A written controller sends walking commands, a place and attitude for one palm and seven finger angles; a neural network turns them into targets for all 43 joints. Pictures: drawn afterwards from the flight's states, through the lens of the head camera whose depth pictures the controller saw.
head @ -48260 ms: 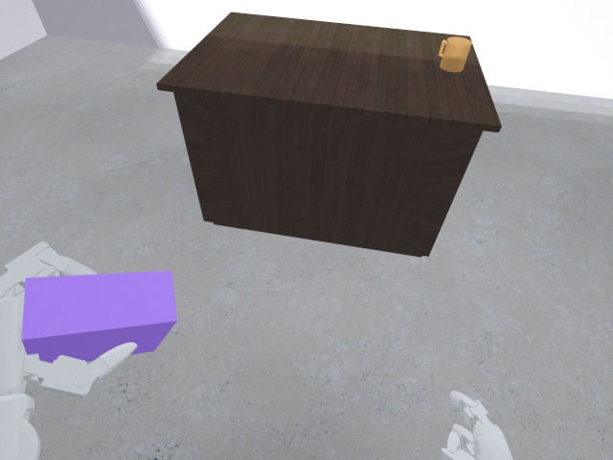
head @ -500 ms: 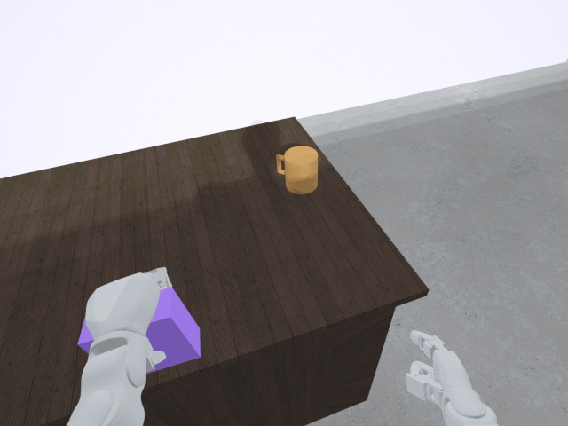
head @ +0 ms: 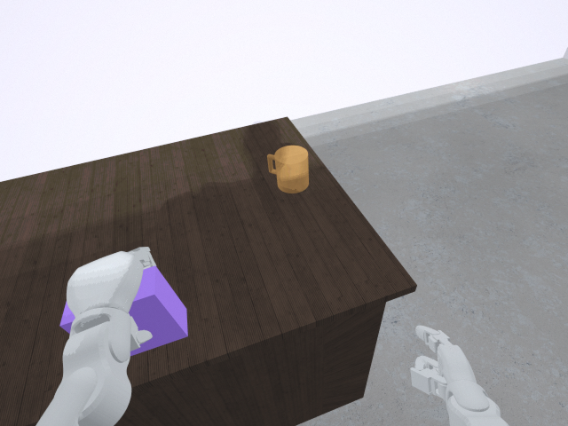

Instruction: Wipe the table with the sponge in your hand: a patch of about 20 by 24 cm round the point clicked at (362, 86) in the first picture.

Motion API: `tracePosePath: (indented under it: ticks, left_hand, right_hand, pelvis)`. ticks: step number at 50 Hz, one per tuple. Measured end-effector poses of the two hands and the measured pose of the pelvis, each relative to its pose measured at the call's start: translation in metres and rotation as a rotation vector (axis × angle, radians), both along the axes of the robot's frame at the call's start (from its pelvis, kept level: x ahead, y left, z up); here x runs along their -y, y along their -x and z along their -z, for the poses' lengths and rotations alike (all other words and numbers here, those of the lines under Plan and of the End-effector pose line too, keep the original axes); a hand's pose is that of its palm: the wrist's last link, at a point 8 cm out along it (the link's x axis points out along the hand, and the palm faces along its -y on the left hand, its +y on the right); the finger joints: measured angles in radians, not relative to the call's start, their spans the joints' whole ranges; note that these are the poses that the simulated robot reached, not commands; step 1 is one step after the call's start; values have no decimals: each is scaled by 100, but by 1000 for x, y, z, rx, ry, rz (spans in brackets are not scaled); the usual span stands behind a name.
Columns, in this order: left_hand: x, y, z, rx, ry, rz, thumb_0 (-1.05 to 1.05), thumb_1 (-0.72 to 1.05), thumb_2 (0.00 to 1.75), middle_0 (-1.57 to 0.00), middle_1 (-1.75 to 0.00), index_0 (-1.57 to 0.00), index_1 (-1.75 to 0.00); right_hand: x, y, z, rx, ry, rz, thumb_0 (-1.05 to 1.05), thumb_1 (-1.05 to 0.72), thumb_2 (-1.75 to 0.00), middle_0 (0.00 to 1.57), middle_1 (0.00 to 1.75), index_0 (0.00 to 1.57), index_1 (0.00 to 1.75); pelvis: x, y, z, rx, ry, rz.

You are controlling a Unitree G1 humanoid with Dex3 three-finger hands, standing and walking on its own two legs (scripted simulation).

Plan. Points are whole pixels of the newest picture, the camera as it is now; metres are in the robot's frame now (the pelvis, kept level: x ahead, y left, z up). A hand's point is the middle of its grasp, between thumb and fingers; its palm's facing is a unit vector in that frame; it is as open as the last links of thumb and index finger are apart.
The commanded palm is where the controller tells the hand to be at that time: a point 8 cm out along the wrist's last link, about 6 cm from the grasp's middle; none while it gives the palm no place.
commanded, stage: lift the sponge slowly off the table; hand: left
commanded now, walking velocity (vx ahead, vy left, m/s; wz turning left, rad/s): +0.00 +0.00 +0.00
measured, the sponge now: (137, 322) +0.23 +0.27 +0.03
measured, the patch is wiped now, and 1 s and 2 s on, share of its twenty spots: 1.00 1.00 1.00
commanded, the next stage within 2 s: bring the sponge back beside the body in 0.86 s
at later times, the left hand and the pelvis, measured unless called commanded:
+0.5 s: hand (110, 293) +0.22 +0.27 +0.11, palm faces +0.11 -0.14 -0.98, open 9.5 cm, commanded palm +0.19 +0.27 +0.19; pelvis -0.01 +0.00 +0.00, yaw +0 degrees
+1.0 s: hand (109, 282) +0.23 +0.27 +0.13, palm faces +0.14 -0.18 -0.97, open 9.5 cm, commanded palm +0.18 +0.27 +0.20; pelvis -0.02 +0.01 +0.00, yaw +0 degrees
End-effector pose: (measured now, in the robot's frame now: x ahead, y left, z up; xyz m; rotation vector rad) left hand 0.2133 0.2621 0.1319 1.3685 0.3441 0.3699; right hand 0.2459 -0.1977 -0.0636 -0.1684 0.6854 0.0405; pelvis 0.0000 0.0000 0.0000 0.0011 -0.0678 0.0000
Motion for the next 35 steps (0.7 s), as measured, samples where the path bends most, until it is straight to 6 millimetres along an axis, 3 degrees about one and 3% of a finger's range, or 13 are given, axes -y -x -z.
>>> tracePosePath:
  ticks: [15, 35]
  left_hand:
    - [-7, 13, -17, 18, -9, -11, -1, -49, 110, -78, -141, -81, -139]
    - [-13, 19, -47, 88, -8, 3, -1, -50, 110, -78, -140, -82, -139]
  right_hand:
    - [6, 3, -1, 20, 4, 1, 1, -90, -90, 20, 30, 20, 30]
    - [-12, 7, -8, 56, -13, -29, 1, -90, -90, 20, 30, 20, 30]
  pelvis:
    - [4, 4, 1, 11, -1, -2]
    - [-2, 17, 0, 20, -2, -6]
